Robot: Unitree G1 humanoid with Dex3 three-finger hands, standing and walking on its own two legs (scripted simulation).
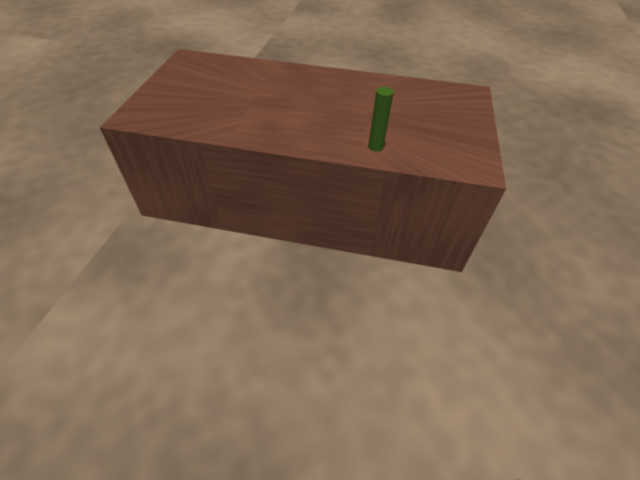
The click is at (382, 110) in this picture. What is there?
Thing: slim round
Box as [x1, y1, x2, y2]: [368, 87, 393, 151]
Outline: 380,87 376,90 368,144 370,149 376,151 382,149 393,92 390,88
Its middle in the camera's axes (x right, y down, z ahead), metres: +0.20 -0.37 +1.24
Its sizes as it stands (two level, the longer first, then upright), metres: 0.052 0.052 0.205
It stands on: a support 0.45 m high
